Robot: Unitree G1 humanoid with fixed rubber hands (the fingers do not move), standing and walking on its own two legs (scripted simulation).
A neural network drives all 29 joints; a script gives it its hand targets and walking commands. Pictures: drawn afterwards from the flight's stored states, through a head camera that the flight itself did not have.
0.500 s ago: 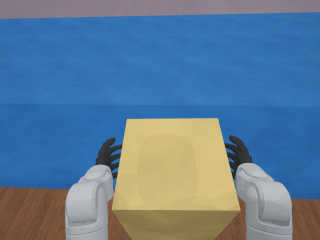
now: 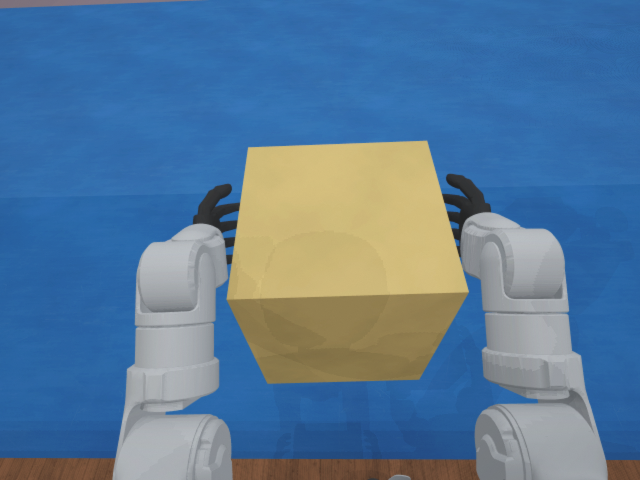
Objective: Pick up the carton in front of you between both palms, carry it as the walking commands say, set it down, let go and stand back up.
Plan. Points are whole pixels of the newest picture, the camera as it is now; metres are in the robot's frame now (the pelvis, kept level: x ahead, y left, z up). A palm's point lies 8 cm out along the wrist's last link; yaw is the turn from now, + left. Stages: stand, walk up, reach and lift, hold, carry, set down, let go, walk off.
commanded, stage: carry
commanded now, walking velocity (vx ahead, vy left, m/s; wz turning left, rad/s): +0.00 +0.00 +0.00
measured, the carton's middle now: (340, 272) +0.37 +0.00 +0.06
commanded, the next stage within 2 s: none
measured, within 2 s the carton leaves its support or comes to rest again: neither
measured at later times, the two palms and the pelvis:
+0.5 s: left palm (218, 178) +0.48 +0.16 +0.13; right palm (443, 169) +0.48 -0.14 +0.13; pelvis +0.11 +0.01 +0.02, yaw +0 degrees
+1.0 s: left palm (202, 184) +0.46 +0.18 +0.14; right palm (433, 177) +0.47 -0.12 +0.13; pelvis +0.11 +0.03 +0.02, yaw -1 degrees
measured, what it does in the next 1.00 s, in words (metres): walks ahead: left foot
